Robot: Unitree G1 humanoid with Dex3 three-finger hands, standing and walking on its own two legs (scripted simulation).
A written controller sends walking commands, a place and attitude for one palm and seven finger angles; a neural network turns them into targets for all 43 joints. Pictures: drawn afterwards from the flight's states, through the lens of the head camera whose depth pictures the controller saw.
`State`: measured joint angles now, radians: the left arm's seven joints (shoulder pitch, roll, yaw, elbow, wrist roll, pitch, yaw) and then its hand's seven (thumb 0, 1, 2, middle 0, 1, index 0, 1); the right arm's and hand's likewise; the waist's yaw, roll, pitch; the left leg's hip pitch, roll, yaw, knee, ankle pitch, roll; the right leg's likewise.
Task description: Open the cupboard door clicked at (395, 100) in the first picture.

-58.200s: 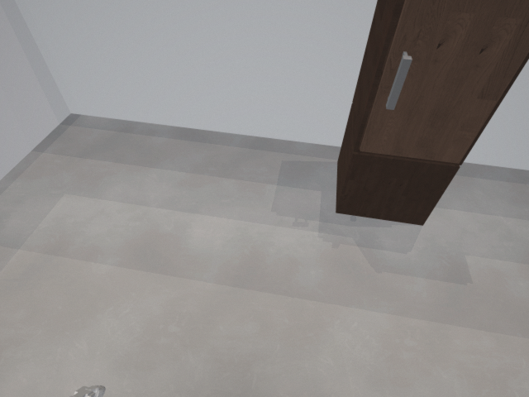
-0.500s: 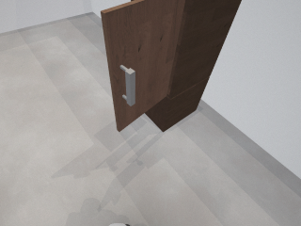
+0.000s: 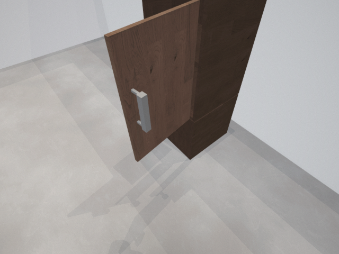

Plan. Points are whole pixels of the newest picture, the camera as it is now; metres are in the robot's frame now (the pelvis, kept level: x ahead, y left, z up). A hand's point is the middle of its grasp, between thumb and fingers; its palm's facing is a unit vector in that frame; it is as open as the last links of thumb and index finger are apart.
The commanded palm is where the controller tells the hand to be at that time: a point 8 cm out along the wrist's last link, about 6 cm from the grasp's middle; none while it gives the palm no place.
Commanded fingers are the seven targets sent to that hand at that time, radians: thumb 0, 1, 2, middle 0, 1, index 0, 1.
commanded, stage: let the arm hang, fingers relaxed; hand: left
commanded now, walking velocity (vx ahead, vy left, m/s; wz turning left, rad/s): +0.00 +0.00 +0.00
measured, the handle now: (140, 110) +0.58 +0.14 -0.03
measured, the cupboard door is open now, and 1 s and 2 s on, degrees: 98 98 98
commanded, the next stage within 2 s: look to check the result in 0.20 s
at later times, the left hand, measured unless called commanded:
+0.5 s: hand out of the picture +0.05 +0.21 -0.17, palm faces -0.01 -0.96 -0.30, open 7.4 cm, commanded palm none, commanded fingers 0.00 0.90 0.90 -0.20 -0.30 -0.20 -0.30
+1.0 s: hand out of the picture +0.06 +0.20 -0.17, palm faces -0.01 -0.96 -0.27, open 7.4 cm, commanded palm none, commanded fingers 0.00 0.90 0.90 -0.20 -0.30 -0.20 -0.30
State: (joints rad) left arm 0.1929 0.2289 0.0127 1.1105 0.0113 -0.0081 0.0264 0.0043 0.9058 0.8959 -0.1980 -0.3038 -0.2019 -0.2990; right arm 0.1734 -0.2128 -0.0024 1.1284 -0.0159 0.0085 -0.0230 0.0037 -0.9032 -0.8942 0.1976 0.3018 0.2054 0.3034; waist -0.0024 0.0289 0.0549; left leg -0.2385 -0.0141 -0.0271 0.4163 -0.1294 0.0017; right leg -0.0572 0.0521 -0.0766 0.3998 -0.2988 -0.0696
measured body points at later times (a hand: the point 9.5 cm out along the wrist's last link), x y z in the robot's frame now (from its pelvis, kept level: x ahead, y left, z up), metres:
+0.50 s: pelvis +0.02 -0.01 +0.00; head +0.04 -0.01 +0.45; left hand +0.05 +0.26 -0.14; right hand +0.05 -0.27 -0.15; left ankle +0.06 +0.12 -0.74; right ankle -0.05 -0.07 -0.74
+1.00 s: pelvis +0.03 -0.01 +0.00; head +0.05 -0.01 +0.45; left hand +0.06 +0.25 -0.15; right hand +0.07 -0.26 -0.15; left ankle +0.06 +0.12 -0.74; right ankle -0.05 -0.07 -0.74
